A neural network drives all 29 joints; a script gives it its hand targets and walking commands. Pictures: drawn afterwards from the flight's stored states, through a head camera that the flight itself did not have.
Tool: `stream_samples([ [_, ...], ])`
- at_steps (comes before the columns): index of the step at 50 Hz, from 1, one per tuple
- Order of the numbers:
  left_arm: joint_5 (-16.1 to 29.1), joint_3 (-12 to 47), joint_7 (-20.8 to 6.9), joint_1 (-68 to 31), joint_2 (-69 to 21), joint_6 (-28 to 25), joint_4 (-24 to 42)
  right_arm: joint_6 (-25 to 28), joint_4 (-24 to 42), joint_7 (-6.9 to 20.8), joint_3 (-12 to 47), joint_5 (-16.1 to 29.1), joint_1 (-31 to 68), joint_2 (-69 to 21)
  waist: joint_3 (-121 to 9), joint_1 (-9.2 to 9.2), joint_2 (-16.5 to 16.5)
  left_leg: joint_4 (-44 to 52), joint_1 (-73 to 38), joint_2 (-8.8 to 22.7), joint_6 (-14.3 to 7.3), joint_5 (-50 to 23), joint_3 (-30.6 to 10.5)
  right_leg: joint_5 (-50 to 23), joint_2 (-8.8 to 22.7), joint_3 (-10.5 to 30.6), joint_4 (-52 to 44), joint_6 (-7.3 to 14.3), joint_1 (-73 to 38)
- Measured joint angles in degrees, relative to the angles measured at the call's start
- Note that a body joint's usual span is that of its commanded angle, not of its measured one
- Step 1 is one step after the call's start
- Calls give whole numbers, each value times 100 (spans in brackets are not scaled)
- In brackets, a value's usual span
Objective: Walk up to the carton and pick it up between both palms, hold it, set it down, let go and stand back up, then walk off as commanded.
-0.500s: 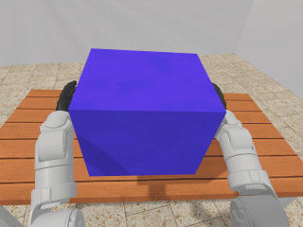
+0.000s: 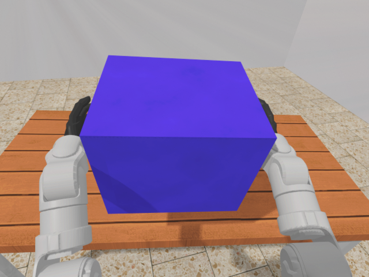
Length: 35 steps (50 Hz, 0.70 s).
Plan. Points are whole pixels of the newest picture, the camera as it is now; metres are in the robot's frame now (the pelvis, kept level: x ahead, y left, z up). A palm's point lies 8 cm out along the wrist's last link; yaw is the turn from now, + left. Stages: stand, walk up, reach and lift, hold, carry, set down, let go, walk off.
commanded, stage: hold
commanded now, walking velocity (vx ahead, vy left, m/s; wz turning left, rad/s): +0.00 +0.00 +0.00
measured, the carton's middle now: (175, 136) +0.38 +0.00 +0.16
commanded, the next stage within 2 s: none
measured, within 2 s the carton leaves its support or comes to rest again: neither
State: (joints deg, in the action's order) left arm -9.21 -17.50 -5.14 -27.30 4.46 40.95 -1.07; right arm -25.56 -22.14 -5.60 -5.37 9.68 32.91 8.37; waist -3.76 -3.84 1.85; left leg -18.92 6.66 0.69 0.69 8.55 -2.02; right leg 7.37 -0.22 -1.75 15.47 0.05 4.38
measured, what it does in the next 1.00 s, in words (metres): stands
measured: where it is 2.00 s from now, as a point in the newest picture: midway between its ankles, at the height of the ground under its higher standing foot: outside the picture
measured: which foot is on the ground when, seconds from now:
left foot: down 0.00-1.00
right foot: down 0.00-1.00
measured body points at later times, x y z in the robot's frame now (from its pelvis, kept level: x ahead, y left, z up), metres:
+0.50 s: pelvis +0.00 +0.00 +0.00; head -0.05 +0.02 +0.45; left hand +0.36 +0.20 +0.18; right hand +0.37 -0.19 +0.18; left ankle +0.02 +0.12 -0.75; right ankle +0.02 -0.12 -0.75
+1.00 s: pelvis +0.00 +0.00 +0.00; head -0.05 +0.01 +0.45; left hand +0.35 +0.19 +0.18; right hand +0.36 -0.19 +0.17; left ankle +0.02 +0.12 -0.75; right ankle +0.02 -0.12 -0.75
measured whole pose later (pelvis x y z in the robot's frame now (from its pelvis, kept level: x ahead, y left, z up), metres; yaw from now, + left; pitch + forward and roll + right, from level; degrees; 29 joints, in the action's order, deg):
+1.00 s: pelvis +0.00 +0.00 +0.00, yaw +0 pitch -5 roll -1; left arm -10.8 -18.0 -5.5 -27.1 3.0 42.5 -1.3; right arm -26.6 -23.5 -5.2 -4.6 10.3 32.9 9.4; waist -2.9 -3.1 0.9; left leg -18.4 5.3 0.5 0.4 8.5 -1.5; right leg 7.6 0.0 -1.2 15.7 -0.1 3.5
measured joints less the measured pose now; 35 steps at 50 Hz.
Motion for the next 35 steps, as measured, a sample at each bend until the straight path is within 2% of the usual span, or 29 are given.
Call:
stream_samples([
  [9, -237, -127, -86, -130, -163, 117, -244, -81, -350, 69, 37, 14, 124, 107, 87, 84, -74, 82, -123, -28, -36, -36, 77, 4, 32, 75, 33, -20, -47],
  [18, 33, -31, 60, 10, -72, -58, -55, 37, -94, 23, 54, 9, 42, 76, -13, 112, -73, 36, 88, -1, -7, -49, 45, -44, 3, 45, 0, -1, 118],
  [23, -30, -78, -21, -127, -17, -20, -279, -36, -263, 56, -73, -108, 153, -22, 8, 57, 3, 80, -6, -17, -12, -59, 5, -9, 17, 4, 10, 1, 34],
  [35, -110, -56, -35, -9, -73, 30, -88, -32, -188, 3, 73, 63, 79, 73, 17, 38, -35, 31, -92, 1, -17, 26, 49, 15, 1, 49, -22, -14, -73],
])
